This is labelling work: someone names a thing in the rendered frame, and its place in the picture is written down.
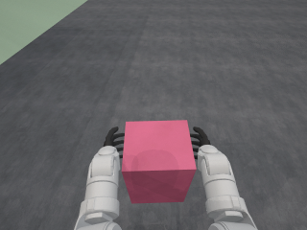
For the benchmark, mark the carton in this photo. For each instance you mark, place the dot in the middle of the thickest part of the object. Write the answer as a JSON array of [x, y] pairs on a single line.
[[158, 162]]

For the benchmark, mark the right robot forearm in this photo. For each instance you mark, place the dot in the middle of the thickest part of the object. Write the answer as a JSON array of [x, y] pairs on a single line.
[[223, 202]]

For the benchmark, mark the left robot forearm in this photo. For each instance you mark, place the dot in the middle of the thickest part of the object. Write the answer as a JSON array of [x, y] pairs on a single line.
[[100, 202]]

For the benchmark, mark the right robot hand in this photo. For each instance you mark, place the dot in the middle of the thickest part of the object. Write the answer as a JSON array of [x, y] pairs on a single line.
[[203, 139]]

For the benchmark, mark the left robot hand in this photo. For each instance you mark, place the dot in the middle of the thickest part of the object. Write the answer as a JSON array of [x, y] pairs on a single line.
[[111, 137]]

